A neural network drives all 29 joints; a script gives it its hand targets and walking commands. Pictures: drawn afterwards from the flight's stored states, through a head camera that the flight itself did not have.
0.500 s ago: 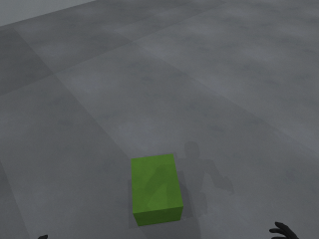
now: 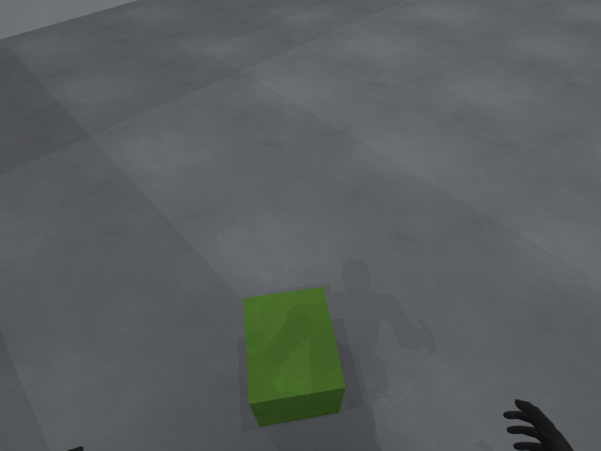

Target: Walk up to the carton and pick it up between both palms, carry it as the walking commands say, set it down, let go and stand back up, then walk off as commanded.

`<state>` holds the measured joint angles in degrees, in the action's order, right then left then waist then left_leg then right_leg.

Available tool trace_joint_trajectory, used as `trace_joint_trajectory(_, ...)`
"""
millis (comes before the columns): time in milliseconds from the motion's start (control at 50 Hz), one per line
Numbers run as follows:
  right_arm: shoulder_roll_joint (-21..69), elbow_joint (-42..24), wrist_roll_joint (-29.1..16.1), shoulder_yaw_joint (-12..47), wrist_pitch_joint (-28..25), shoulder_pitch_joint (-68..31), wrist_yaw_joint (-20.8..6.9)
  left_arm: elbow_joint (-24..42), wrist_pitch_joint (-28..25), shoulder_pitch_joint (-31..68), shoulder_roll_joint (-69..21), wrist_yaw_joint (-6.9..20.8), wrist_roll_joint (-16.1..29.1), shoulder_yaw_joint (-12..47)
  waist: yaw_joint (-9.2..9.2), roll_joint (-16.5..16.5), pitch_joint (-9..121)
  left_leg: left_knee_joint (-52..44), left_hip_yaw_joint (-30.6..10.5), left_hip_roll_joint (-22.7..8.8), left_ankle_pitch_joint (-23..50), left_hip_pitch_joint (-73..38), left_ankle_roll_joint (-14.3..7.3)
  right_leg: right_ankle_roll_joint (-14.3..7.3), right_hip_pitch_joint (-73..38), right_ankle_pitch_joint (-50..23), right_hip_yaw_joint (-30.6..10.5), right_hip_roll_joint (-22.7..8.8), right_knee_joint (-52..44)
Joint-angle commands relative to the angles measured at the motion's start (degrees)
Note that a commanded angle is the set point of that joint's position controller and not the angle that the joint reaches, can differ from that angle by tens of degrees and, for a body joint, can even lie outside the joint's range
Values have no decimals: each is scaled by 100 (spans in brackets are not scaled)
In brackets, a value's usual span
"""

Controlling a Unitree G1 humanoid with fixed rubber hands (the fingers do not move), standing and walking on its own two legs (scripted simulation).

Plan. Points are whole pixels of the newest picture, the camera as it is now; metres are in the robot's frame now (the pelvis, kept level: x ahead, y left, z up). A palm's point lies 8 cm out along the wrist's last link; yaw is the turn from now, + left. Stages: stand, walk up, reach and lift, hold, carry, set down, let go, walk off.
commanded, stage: walk up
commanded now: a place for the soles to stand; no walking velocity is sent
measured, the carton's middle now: (291, 356) +0.48 +0.04 -0.63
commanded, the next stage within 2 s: reach and lift in 0.10 s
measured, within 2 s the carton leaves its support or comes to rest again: neither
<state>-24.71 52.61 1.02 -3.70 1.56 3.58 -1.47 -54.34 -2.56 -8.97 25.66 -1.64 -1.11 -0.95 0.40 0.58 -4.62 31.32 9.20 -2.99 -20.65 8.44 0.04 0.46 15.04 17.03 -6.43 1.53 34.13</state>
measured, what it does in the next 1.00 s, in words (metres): lowers itself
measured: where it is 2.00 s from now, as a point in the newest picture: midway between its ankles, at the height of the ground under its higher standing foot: outside the picture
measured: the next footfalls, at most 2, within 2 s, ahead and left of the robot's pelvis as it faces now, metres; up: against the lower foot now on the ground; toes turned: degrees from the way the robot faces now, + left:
none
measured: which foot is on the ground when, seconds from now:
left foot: down 0.00-1.00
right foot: down 0.00-1.00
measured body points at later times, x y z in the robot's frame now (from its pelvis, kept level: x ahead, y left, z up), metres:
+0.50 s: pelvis -0.03 -0.01 -0.03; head +0.08 +0.00 +0.41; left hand +0.19 +0.30 -0.11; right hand +0.21 -0.30 -0.11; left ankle -0.04 +0.11 -0.73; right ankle +0.02 -0.13 -0.73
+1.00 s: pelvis -0.08 -0.01 -0.07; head +0.15 +0.01 +0.32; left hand +0.32 +0.29 -0.16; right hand +0.35 -0.24 -0.16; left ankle -0.04 +0.11 -0.73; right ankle +0.02 -0.13 -0.73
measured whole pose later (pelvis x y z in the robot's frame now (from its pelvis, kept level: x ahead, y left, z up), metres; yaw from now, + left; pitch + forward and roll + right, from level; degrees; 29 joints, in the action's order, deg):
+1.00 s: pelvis -0.08 -0.01 -0.07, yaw +8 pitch +23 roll +0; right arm -18.2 42.5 -3.9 -12.9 14.5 -39.1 0.7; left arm -47.5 14.6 43.3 22.5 2.6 1.8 -10.2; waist 3.3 0.3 -7.1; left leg 57.9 0.3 0.0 -21.1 60.1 0.2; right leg 0.9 61.9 18.2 -0.4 -1.2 56.7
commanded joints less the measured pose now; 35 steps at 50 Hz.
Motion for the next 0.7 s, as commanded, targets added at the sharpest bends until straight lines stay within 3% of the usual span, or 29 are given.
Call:
trace_joint_trajectory(0,-1052,-361,1,-231,-50,-153,24,288,-56,-47,1114,-31,3,-245,20,12,540,-479,-722,-639,880,-373,-456,-465,208,-2060,-277,-432,-185)
trace_joint_trajectory(80,-1021,-475,-11,-244,-35,-176,22,359,-75,-172,1194,-45,-17,-283,-5,-116,535,-170,-692,-517,759,-187,-388,-611,163,-2020,-623,-564,-277)
trace_joint_trajectory(100,-65,-2329,37,-647,67,-379,16,2369,374,901,456,296,33,-814,-262,65,-233,-423,-953,477,1163,1267,183,143,519,-1202,725,-108,-402)
trace_joint_trajectory(120,-67,-1921,183,-725,320,-117,-51,2012,622,635,652,354,-105,-732,-258,136,-310,-407,-870,410,1363,823,84,144,580,-1249,814,-42,-560)
trace_joint_trajectory(180,-742,-2373,459,-1542,603,212,-80,2080,1106,584,568,465,-281,-888,181,-122,273,-282,-898,421,1292,288,221,155,-119,-1588,812,87,-505)
trace_joint_trajectory(240,-533,-2356,414,-1407,694,432,-113,2132,1159,716,455,491,-440,-1048,303,-279,647,-142,-897,513,1174,507,106,260,-485,-1559,911,90,-221)
trace_joint_trajectory(340,-220,-2356,143,-1250,744,-231,-98,2381,1150,1640,412,542,-377,-906,514,-117,806,490,-911,511,876,994,64,256,93,-1392,906,2,295)
trace_joint_trajectory(420,-231,-2390,-130,-1200,857,-766,-14,2320,1249,2193,571,528,-322,-863,472,-16,1177,951,-892,523,927,1420,34,252,402,-1502,886,-6,734)
trace_joint_trajectory(580,-139,-2321,-320,-967,1044,-1967,129,1898,1472,3073,650,459,-201,-871,172,4,1912,1453,-839,494,972,2193,47,228,1119,-1362,777,-18,1195)
trace_joint_trajectory(680,-169,-2161,-376,-930,1126,-2864,191,1752,1549,4048,573,433,-26,-843,180,31,2338,1620,-833,451,731,2432,97,224,1805,-890,806,-8,1389)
